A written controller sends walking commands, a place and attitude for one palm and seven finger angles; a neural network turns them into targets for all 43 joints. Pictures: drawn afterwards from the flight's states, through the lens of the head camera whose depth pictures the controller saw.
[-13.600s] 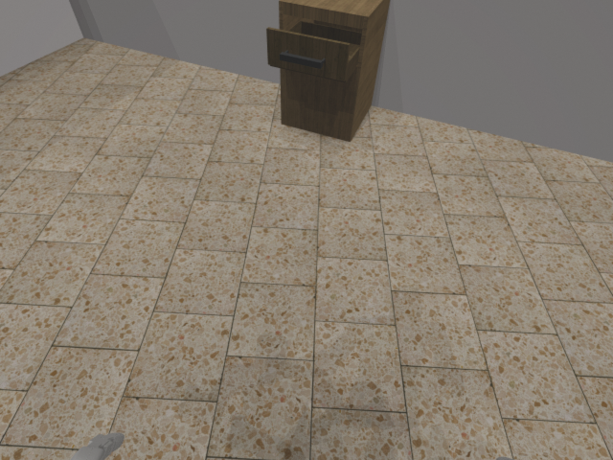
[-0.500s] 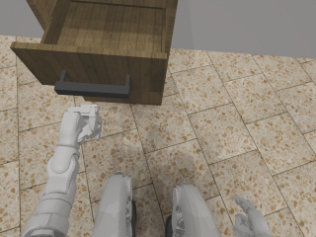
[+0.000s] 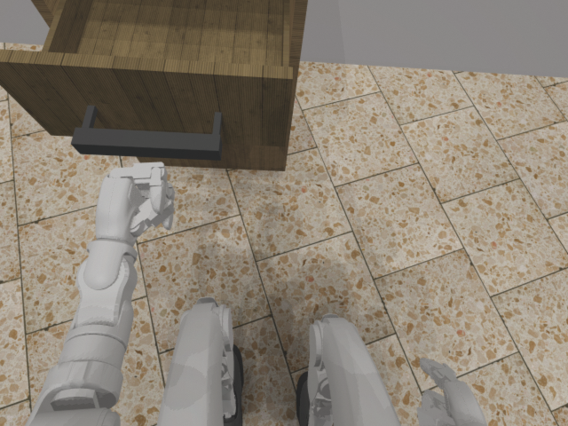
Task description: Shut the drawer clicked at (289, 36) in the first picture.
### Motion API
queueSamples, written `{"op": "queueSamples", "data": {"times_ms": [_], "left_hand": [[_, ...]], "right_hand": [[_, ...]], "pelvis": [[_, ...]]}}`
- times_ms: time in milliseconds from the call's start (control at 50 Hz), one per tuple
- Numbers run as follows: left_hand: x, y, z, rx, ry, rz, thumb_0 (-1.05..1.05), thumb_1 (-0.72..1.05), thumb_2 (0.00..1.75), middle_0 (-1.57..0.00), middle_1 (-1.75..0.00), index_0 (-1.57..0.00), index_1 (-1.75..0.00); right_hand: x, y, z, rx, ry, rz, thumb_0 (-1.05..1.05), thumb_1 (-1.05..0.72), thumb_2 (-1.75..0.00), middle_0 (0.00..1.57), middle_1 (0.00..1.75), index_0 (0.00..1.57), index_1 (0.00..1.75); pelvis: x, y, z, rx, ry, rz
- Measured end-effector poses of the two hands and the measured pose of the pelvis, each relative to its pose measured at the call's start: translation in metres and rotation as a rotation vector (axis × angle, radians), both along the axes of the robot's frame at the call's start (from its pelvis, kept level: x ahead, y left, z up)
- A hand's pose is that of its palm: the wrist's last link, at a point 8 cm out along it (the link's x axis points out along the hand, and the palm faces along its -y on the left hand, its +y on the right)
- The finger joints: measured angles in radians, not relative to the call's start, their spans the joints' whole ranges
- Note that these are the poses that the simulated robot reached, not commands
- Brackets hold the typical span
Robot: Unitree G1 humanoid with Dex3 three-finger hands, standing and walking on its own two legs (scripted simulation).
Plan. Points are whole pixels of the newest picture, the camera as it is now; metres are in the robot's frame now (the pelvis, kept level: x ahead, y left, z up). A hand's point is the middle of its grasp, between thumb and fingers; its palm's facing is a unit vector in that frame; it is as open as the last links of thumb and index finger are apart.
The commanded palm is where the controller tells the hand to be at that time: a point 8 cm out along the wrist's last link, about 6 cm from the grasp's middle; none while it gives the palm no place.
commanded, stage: bring the fist close to the handle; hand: left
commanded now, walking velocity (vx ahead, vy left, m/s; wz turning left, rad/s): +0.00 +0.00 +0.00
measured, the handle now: (152, 130) +0.51 +0.21 -0.01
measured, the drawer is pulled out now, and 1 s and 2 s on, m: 0.19 0.13 0.02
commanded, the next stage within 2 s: push the drawer shut in 0.14 s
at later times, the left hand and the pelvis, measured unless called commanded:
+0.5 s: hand (168, 186) +0.42 +0.17 -0.01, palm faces +0.00 -1.00 -0.06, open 3.3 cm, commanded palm +0.42 +0.21 +0.00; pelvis +0.00 -0.01 -0.01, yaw +0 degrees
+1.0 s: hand (173, 148) +0.48 +0.18 -0.01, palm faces +0.00 -1.00 -0.06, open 3.0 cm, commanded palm +0.48 +0.20 +0.00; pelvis -0.01 +0.00 -0.02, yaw -1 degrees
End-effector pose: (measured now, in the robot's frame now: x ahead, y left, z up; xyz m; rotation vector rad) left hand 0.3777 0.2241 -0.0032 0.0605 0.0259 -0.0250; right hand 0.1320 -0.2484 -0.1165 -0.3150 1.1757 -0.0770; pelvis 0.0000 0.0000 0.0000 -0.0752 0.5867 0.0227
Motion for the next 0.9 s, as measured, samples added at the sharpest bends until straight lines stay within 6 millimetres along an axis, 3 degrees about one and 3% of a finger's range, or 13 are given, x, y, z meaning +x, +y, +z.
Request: {"op": "queueSamples", "data": {"times_ms": [320,440,540,740,900], "left_hand": [[-0.002,-0.001,-0.001,-0.001,0.003,0.001,0.02,0.90,0.90,-1.40,-1.60,-1.39,-1.60],[0.012,0.004,-0.003,0.002,-0.016,0.026,0.02,0.90,0.90,-1.40,-1.60,-1.40,-1.60],[0.031,0.004,0.002,0.006,-0.049,0.011,0.02,0.90,0.91,-1.40,-1.60,-1.40,-1.60],[0.046,0.006,0.000,0.005,-0.012,0.017,-0.04,0.87,0.93,-1.40,-1.60,-1.40,-1.60],[0.069,0.007,-0.001,0.004,-0.031,0.024,-0.04,0.85,0.93,-1.40,-1.60,-1.40,-1.60]], "right_hand": [[0.016,-0.008,0.005,-0.015,-0.043,0.011,0.00,-0.91,-0.90,0.21,0.30,0.20,0.30],[0.013,-0.011,0.002,-0.035,-0.042,0.017,0.00,-0.91,-0.90,0.21,0.30,0.20,0.30],[0.002,-0.012,-0.002,-0.044,-0.017,0.005,0.00,-0.91,-0.90,0.21,0.30,0.20,0.30],[-0.032,-0.009,-0.005,-0.041,0.070,-0.026,0.00,-0.91,-0.90,0.21,0.30,0.20,0.30],[-0.056,-0.013,-0.006,-0.070,0.123,-0.046,0.00,-0.91,-0.90,0.21,0.30,0.20,0.30]], "pelvis": [[0.002,-0.005,0.000,0.001,-0.008,0.002],[0.000,-0.006,-0.005,-0.004,-0.003,0.004],[-0.002,-0.006,-0.009,-0.009,0.002,0.004],[-0.005,-0.003,-0.008,-0.010,0.004,0.001],[-0.009,-0.001,-0.014,-0.018,0.009,-0.001]]}}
